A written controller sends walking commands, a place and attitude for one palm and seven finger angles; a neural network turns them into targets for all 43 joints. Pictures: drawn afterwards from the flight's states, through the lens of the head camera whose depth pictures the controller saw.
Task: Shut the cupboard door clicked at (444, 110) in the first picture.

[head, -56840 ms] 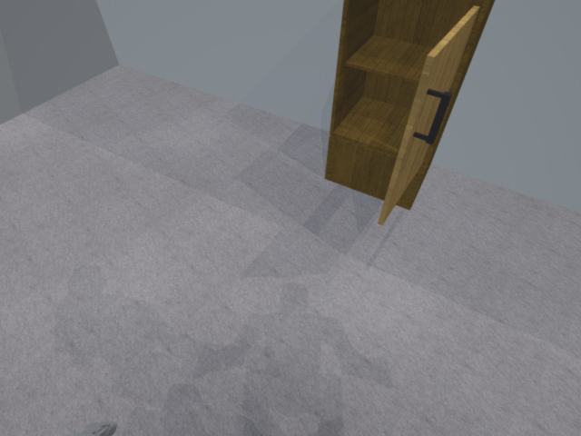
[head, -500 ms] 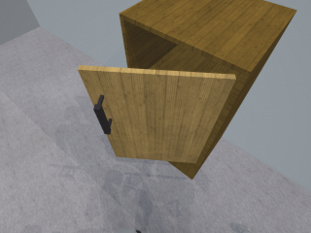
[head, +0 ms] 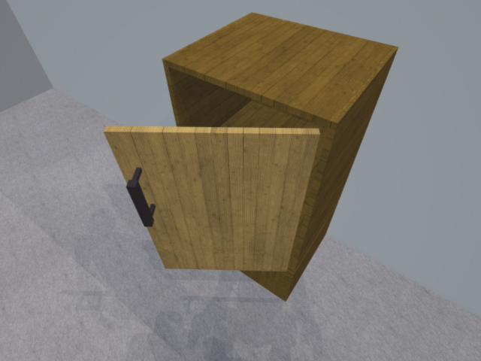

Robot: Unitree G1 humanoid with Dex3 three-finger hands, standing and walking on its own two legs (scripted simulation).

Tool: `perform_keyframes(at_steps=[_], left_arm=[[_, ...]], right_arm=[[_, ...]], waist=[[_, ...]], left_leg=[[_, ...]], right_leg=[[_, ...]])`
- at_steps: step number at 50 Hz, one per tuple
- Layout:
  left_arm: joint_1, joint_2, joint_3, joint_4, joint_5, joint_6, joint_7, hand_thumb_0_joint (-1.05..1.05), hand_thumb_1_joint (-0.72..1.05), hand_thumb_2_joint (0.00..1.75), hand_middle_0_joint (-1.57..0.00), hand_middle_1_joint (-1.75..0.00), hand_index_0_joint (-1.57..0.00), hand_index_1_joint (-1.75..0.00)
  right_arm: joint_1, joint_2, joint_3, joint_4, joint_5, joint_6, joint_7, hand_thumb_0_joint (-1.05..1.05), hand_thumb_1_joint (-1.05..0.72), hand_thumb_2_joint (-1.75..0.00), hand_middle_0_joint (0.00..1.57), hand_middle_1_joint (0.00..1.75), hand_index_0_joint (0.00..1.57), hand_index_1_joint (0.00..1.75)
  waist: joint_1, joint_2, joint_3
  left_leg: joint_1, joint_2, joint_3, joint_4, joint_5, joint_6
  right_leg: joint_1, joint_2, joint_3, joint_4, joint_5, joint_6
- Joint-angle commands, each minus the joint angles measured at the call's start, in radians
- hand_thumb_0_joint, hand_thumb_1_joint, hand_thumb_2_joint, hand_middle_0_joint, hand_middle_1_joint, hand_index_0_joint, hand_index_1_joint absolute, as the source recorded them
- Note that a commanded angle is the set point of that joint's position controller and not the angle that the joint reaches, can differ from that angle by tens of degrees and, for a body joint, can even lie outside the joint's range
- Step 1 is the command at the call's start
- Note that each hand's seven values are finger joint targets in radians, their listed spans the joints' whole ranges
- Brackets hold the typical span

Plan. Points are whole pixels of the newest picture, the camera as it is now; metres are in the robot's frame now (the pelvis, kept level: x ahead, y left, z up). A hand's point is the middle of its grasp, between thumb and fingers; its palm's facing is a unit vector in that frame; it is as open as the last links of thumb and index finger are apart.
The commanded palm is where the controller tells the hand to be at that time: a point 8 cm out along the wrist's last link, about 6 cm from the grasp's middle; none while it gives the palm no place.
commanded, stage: come to a stop and stand still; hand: left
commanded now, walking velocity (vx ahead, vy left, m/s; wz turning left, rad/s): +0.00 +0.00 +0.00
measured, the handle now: (143, 198) +0.46 +0.25 -0.04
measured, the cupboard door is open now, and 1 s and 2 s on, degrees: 34 34 34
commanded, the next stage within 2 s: look again from close up in 0.08 s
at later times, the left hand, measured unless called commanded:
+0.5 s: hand out of the picture +0.04 +0.17 -0.17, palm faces +0.01 -0.98 -0.20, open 7.4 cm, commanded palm none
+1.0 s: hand (130, 305) +0.22 +0.20 -0.02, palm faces +0.23 -0.97 -0.09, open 7.1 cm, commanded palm +0.13 +0.24 -0.07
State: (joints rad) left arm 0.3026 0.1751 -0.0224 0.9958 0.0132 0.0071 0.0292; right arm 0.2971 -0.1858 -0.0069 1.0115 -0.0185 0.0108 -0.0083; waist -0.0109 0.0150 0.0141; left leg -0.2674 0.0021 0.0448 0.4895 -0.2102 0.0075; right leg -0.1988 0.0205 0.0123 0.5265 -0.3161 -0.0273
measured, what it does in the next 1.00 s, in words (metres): stands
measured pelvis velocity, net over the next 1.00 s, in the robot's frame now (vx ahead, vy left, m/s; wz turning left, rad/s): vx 0.01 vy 0.00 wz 0.04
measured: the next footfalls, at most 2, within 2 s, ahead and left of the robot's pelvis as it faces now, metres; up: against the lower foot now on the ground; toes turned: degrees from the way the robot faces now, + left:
none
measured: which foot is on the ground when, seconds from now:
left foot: down 0.00-1.00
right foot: down 0.00-1.00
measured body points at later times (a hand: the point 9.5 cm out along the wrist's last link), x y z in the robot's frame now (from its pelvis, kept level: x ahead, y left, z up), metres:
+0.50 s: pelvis +0.03 +0.00 +0.00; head +0.04 +0.00 +0.45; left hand +0.04 +0.23 -0.15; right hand +0.05 -0.23 -0.15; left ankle +0.03 +0.12 -0.74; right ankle -0.02 -0.10 -0.74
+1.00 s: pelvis +0.01 +0.00 -0.03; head +0.02 -0.01 +0.42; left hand +0.20 +0.25 -0.02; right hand +0.14 -0.25 -0.13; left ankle +0.03 +0.12 -0.74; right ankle -0.02 -0.10 -0.74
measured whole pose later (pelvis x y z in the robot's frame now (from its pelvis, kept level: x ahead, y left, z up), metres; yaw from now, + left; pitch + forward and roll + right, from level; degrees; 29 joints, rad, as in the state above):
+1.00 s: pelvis +0.01 +0.00 -0.03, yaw +2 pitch +6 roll +2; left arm 0.35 0.17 0.12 0.23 -0.18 -0.30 -0.03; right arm 0.27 -0.23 -0.03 0.78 0.01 -0.31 -0.03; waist -0.03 0.00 -0.08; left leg -0.52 -0.03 0.03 0.75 -0.33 0.01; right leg -0.44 -0.03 -0.04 0.80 -0.47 -0.02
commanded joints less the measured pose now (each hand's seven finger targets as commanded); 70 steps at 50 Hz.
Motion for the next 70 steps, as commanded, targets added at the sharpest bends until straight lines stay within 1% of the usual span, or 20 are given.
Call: perform_keyframes(at_steps=[1, 14, 39, 40, 41, 42, 43, 44, 45, 46, 47, 48, 50, 52, 54, 57, 59, 62, 65, 70], left_arm=[[0.011, 0.137, 0.031, -0.028, -0.002, -0.032, 0.008, 0.0, 0.9, 0.9, -0.2, -0.3, -0.2, -0.3], [0.029, 0.124, 0.026, 0.064, -0.001, -0.04, 0.012, 0.0, 0.9, 0.9, -0.2, -0.3, -0.2, -0.3], [0.001, 0.14, 0.032, 0.075, 0.002, -0.037, 0.01, 0.0, 0.9, 0.9, -0.2, -0.3, -0.2, -0.3], [0.101, 0.111, 0.031, 0.094, 0.015, -0.061, 0.053, 0.0, 0.9, 0.9, -0.2, -0.3, -0.2, -0.3], [-0.765, 0.731, 0.484, -1.499, -0.12, -0.342, 0.059, 0.0, 0.9, 0.9, -0.2, -0.3, -0.2, -0.3], [-0.063, 0.19, 0.071, -1.136, -0.137, -0.262, 0.06, 0.0, 0.9, 0.9, -0.22, -0.32, -0.22, -0.32], [0.16, -0.034, -0.004, -1.125, -0.202, -0.134, 0.061, 0.0, 0.9, 0.9, -0.24, -0.34, -0.24, -0.34], [0.011, 0.018, 0.05, -1.027, -0.164, -0.139, 0.063, 0.0, 0.9, 0.9, -0.25, -0.36, -0.25, -0.36], [-0.027, 0.01, 0.071, -0.997, -0.167, -0.179, 0.037, 0.0, 0.9, 0.9, -0.27, -0.38, -0.27, -0.38], [0.01, 0.031, 0.118, -0.869, -0.174, -0.234, 0.007, 0.0, 0.9, 0.9, -0.29, -0.4, -0.29, -0.4], [0.121, 0.011, 0.145, -0.756, -0.198, -0.312, -0.04, 0.0, 0.9, 0.9, -0.31, -0.42, -0.31, -0.42], [0.25, -0.002, 0.165, -0.703, -0.216, -0.395, -0.108, 0.0, 0.9, 0.9, -0.33, -0.44, -0.33, -0.44], [0.335, -0.008, 0.198, -0.736, -0.264, -0.565, -0.258, 0.0, 0.9, 0.9, -0.36, -0.48, -0.36, -0.48], [0.287, 0.038, 0.215, -0.748, -0.299, -0.703, -0.411, 0.0, 0.9, 0.9, -0.4, -0.52, -0.4, -0.52], [0.246, 0.13, 0.288, -0.804, -0.327, -0.675, -0.459, 0.0, 0.9, 0.9, -0.44, -0.56, -0.44, -0.56], [0.109, 0.171, 0.314, -0.997, -0.361, -0.572, -0.416, 0.0, 0.9, 0.9, -0.49, -0.62, -0.49, -0.62], [-0.018, 0.187, 0.287, -1.189, -0.348, -0.579, -0.349, 0.0, 0.9, 0.9, -0.53, -0.66, -0.53, -0.66], [-0.096, 0.164, 0.194, -1.366, -0.303, -0.633, -0.277, 0.0, 0.9, 0.9, -0.58, -0.72, -0.58, -0.72], [-0.077, 0.135, 0.128, -1.319, -0.286, -0.627, -0.288, 0.0, 0.9, 0.9, -0.64, -0.78, -0.64, -0.78], [0.05, 0.16, 0.17, -1.176, -0.307, -0.456, -0.329, 0.0, 0.9, 0.9, -0.73, -0.88, -0.73, -0.88]], right_arm=[[0.016, -0.087, -0.005, -0.022, 0.004, -0.033, -0.006, 0.0, -0.9, -0.9, 0.2, 0.3, 0.2, 0.3], [0.021, -0.078, 0.002, 0.072, 0.011, -0.044, -0.02, 0.0, -0.9, -0.9, 0.2, 0.3, 0.2, 0.3], [-0.06, -0.109, -0.002, 0.076, 0.008, -0.043, -0.025, 0.0, -0.9, -0.9, 0.2, 0.3, 0.2, 0.3], [-0.111, -0.113, -0.008, 0.005, 0.017, -0.05, -0.019, 0.0, -0.9, -0.9, 0.2, 0.3, 0.2, 0.3], [0.028, -0.301, -0.042, -0.24, 0.036, -0.235, -0.114, 0.0, -0.9, -0.9, 0.2, 0.3, 0.2, 0.3], [-0.06, -0.198, 0.0, -0.254, 0.081, -0.31, -0.136, 0.0, -0.9, -0.9, 0.2, 0.3, 0.2, 0.3], [-0.077, -0.15, -0.011, -0.289, 0.063, -0.358, -0.109, 0.0, -0.9, -0.9, 0.2, 0.3, 0.2, 0.3], [-0.072, -0.157, -0.026, -0.257, 0.057, -0.372, -0.072, 0.0, -0.9, -0.9, 0.2, 0.3, 0.2, 0.3], [-0.072, -0.167, -0.05, -0.3, 0.04, -0.373, -0.054, 0.0, -0.9, -0.9, 0.2, 0.3, 0.2, 0.3], [-0.095, -0.184, -0.065, -0.326, 0.03, -0.378, -0.042, 0.0, -0.9, -0.9, 0.2, 0.3, 0.2, 0.3], [-0.119, -0.173, -0.067, -0.356, 0.024, -0.378, -0.033, 0.0, -0.9, -0.9, 0.2, 0.3, 0.2, 0.3], [-0.125, -0.168, -0.077, -0.393, 0.029, -0.383, -0.017, 0.0, -0.9, -0.9, 0.2, 0.3, 0.2, 0.3], [-0.145, -0.17, -0.087, -0.448, 0.011, -0.378, 0.01, 0.0, -0.9, -0.9, 0.2, 0.3, 0.2, 0.3], [-0.173, -0.166, -0.099, -0.493, 0.019, -0.374, 0.023, 0.0, -0.9, -0.9, 0.2, 0.3, 0.2, 0.3], [-0.188, -0.179, -0.1, -0.572, 0.033, -0.347, 0.021, 0.0, -0.9, -0.9, 0.2, 0.3, 0.2, 0.3], [-0.197, -0.172, -0.089, -0.668, 0.051, -0.317, -0.007, 0.0, -0.9, -0.9, 0.2, 0.3, 0.2, 0.3], [-0.18, -0.169, -0.079, -0.684, 0.049, -0.313, -0.022, 0.0, -0.9, -0.9, 0.2, 0.3, 0.2, 0.3], [-0.146, -0.163, -0.062, -0.667, 0.039, -0.328, -0.042, 0.0, -0.9, -0.9, 0.2, 0.3, 0.2, 0.3], [-0.134, -0.172, -0.046, -0.637, 0.037, -0.34, -0.06, 0.0, -0.9, -0.9, 0.2, 0.3, 0.2, 0.3], [-0.129, -0.173, -0.039, -0.647, 0.06, -0.321, -0.073, 0.0, -0.9, -0.9, 0.2, 0.3, 0.2, 0.3]], waist=[[0.004, -0.027, 0.048], [0.011, -0.03, 0.024], [0.015, -0.018, 0.015], [0.035, -0.022, 0.041], [-0.122, 0.028, -0.378], [-0.03, 0.392, -0.531], [-0.01, 0.319, -0.429], [-0.059, 0.093, -0.186], [-0.062, 0.028, -0.026], [-0.057, -0.103, 0.041], [-0.03, -0.254, 0.064], [0.023, -0.23, -0.004], [0.079, -0.247, -0.234], [0.076, -0.217, -0.279], [0.101, -0.047, -0.324], [0.084, -0.051, -0.346], [0.046, 0.002, -0.349], [-0.009, 0.057, -0.346], [-0.042, 0.042, -0.299], [0.004, -0.005, -0.314]], left_leg=[[0.043, 0.075, -0.089, -0.103, -0.032, 0.023], [0.089, 0.094, -0.073, -0.09, 0.132, 0.021], [0.147, 0.1, -0.088, -0.113, 0.208, 0.024], [0.085, 0.099, -0.039, 0.127, 0.318, -0.001], [0.467, 0.044, -0.059, 0.118, 0.425, 0.041], [0.545, 0.05, -0.079, 0.051, 0.625, 0.038], [0.428, 0.073, -0.096, -0.016, 0.745, 0.01], [0.209, 0.065, -0.108, 0.027, 0.564, 0.011], [0.039, 0.041, -0.122, 0.081, 0.34, 0.001], [-0.135, 0.018, -0.116, 0.154, 0.085, -0.005], [-0.259, 0.002, -0.113, 0.22, -0.025, -0.001], [-0.295, -0.02, -0.091, 0.283, 0.03, -0.004], [-0.367, -0.037, -0.064, 0.438, 0.144, -0.018], [-0.521, -0.045, -0.052, 0.538, 0.023, -0.03], [-0.558, -0.049, -0.02, 0.58, -0.038, -0.014], [-0.613, -0.036, -0.021, 0.601, -0.182, 0.006], [-0.616, -0.017, -0.036, 0.632, -0.236, 0.021], [-0.574, 0.002, -0.065, 0.639, -0.274, 0.032], [-0.614, 0.007, -0.088, 0.653, -0.32, 0.034], [-0.657, 0.001, -0.088, 0.619, -0.336, 0.029]], right_leg=[[-0.098, -0.103, 0.127, -0.182, -0.041, -0.027], [-0.002, -0.113, 0.099, -0.15, 0.25, -0.019], [0.026, -0.122, 0.084, -0.17, 0.306, -0.004], [-0.007, -0.173, 0.138, -0.165, 0.713, 0.046], [-0.026, -0.076, -0.016, 0.121, 0.742, 0.026], [-0.123, -0.006, -0.084, 0.246, 0.376, 0.025], [-0.176, 0.008, -0.124, 0.251, 0.08, 0.021], [-0.295, -0.004, -0.094, 0.212, 0.039, 0.026], [-0.341, -0.009, -0.11, 0.135, 0.04, 0.018], [-0.402, -0.022, -0.116, 0.102, 0.039, 0.015], [-0.464, -0.026, -0.104, 0.116, -0.018, 0.017], [-0.439, -0.033, -0.079, 0.183, 0.084, 0.005], [-0.453, -0.033, -0.062, 0.399, 0.369, 0.018], [-0.53, -0.044, 0.012, 0.478, 0.236, 0.021], [-0.548, -0.05, 0.063, 0.485, 0.081, 0.005], [-0.582, -0.046, 0.117, 0.406, -0.241, 0.014], [-0.645, -0.038, 0.135, 0.385, -0.367, 0.017], [-0.735, -0.013, 0.085, 0.415, -0.377, 0.001], [-0.791, 0.0, 0.055, 0.438, -0.393, 0.0], [-0.712, -0.01, 0.061, 0.392, -0.444, 0.007]])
